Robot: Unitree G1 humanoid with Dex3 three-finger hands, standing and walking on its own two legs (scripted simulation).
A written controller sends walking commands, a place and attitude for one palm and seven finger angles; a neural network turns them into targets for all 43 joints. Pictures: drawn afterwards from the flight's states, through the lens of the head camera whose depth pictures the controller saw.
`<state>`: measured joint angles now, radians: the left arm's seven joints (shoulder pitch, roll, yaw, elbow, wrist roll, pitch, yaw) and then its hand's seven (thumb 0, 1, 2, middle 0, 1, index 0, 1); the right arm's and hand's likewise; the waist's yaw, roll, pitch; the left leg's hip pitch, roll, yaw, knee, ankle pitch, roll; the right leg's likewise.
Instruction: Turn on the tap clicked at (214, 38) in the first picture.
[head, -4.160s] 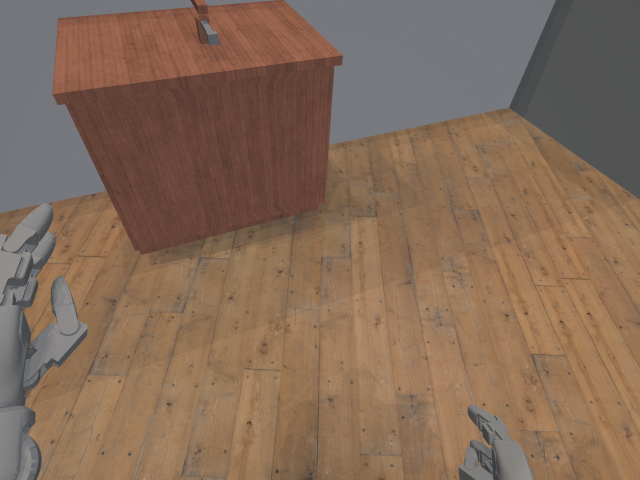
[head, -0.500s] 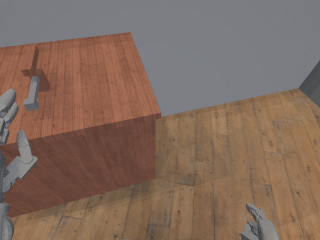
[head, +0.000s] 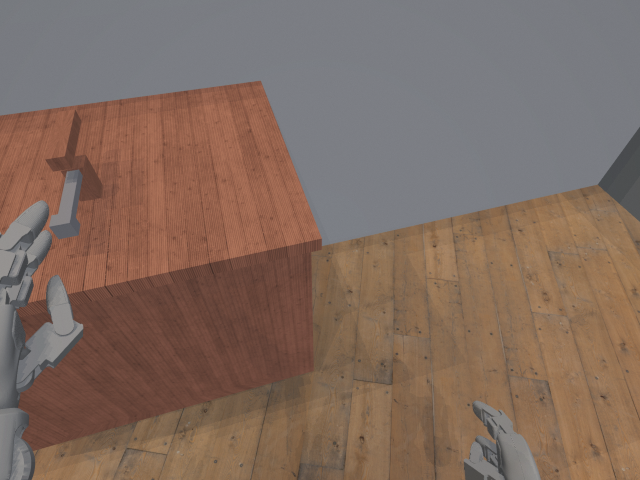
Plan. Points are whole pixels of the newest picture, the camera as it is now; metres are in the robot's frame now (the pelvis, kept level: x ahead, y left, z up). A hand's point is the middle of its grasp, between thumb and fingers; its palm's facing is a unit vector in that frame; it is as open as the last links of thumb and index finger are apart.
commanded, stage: come to a stop and stand still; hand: left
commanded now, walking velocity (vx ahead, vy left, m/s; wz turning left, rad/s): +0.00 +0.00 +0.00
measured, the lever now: (65, 225) +0.44 +0.41 +0.04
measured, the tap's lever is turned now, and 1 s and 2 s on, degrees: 0 0 0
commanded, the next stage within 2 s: look again from close up in 1.30 s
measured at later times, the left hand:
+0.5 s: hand out of the picture +0.20 +0.32 +0.18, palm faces +0.43 -0.84 -0.34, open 7.4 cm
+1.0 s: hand (46, 304) +0.24 +0.27 +0.17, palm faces +0.36 -0.86 -0.37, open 7.4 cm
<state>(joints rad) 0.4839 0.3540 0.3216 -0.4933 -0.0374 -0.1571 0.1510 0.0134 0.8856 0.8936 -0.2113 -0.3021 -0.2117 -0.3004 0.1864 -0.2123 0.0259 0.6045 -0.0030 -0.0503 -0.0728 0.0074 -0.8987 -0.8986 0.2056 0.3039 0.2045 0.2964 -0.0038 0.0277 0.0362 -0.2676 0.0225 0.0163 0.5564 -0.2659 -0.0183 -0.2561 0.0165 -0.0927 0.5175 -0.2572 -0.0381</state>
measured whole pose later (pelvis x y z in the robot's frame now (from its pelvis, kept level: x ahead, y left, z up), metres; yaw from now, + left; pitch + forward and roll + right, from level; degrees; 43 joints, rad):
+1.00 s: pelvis +0.01 +0.03 +0.01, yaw -1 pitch +0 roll -1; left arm 0.39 0.35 0.33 -0.41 -0.03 -0.21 0.09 0.01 0.89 0.89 -0.21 -0.30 -0.21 -0.30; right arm 0.20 -0.21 0.02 0.57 0.00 -0.11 -0.04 0.01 -0.90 -0.90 0.20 0.30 0.20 0.30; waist 0.02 -0.01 0.03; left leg -0.19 -0.02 0.03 0.41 -0.22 0.04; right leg -0.18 0.03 0.01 0.36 -0.18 0.00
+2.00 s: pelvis +0.02 +0.04 +0.01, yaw +1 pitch +0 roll -1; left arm 0.46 0.36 0.32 -0.42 -0.04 -0.18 0.11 0.01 0.89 0.89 -0.21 -0.30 -0.21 -0.30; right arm 0.23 -0.22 0.01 0.58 0.00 -0.07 -0.05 0.01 -0.90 -0.90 0.21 0.30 0.20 0.30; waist 0.01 0.00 -0.01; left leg -0.22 -0.05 0.01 0.48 -0.27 0.07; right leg -0.20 0.00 0.00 0.42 -0.23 0.02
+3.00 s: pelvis +0.11 +0.13 -0.01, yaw -1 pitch -2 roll +0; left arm 0.36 0.41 0.40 -0.47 -0.04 -0.18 0.14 0.01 0.89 0.89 -0.21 -0.30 -0.21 -0.30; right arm 0.16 -0.17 0.00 0.59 0.02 -0.11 -0.05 0.01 -0.90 -0.90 0.20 0.30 0.20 0.30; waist 0.00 -0.02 0.08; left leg -0.33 0.08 0.00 0.60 -0.23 -0.06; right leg -0.22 -0.05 -0.03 0.63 -0.37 0.04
